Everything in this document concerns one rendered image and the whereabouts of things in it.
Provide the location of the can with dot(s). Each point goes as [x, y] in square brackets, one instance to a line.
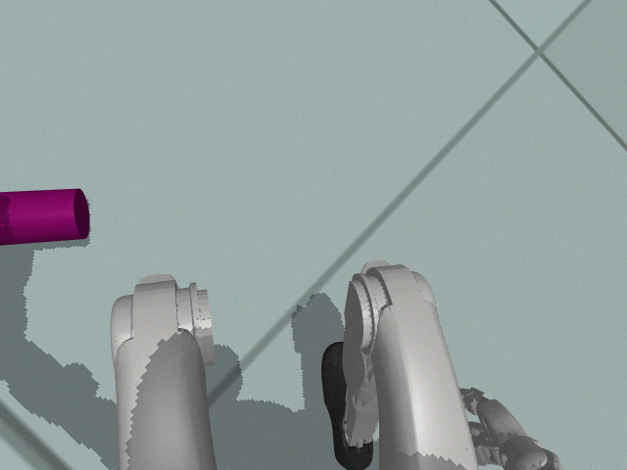
[43, 216]

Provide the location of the right robot arm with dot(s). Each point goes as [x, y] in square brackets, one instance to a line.
[525, 453]

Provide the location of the right robot hand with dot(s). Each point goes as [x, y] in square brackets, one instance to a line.
[497, 425]

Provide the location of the right robot foot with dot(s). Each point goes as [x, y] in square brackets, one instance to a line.
[334, 393]

